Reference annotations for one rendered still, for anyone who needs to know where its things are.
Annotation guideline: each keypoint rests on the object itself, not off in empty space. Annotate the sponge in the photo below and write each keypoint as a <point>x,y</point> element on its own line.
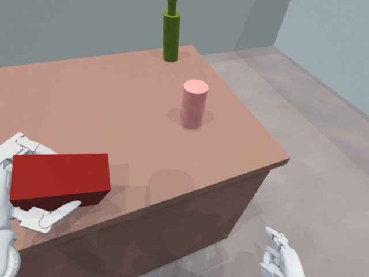
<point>51,181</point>

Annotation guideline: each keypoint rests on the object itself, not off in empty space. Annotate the robot left forearm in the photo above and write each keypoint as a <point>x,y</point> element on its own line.
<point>10,259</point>

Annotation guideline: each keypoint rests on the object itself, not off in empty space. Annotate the robot right hand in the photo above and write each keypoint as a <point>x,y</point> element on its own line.
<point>286,263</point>

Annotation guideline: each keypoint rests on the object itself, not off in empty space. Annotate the table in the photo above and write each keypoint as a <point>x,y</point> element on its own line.
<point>174,191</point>

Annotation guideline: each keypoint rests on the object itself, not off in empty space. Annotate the robot left hand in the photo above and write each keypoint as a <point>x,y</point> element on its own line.
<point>35,219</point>

